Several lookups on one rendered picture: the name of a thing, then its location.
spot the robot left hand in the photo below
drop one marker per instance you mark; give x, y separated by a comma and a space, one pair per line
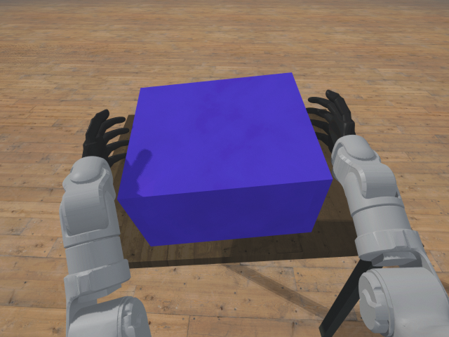
96, 138

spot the left robot upper arm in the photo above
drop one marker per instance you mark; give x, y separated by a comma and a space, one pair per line
121, 317

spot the robot right forearm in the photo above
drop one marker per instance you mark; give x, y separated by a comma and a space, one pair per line
384, 234

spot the carton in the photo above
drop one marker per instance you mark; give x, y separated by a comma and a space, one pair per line
223, 159

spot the robot left forearm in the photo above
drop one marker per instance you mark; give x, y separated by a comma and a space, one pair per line
90, 233

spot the robot right hand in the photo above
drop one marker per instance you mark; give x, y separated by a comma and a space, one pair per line
338, 117

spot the right robot upper arm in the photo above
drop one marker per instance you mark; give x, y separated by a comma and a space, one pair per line
403, 302

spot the table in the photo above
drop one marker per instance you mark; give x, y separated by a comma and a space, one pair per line
333, 235

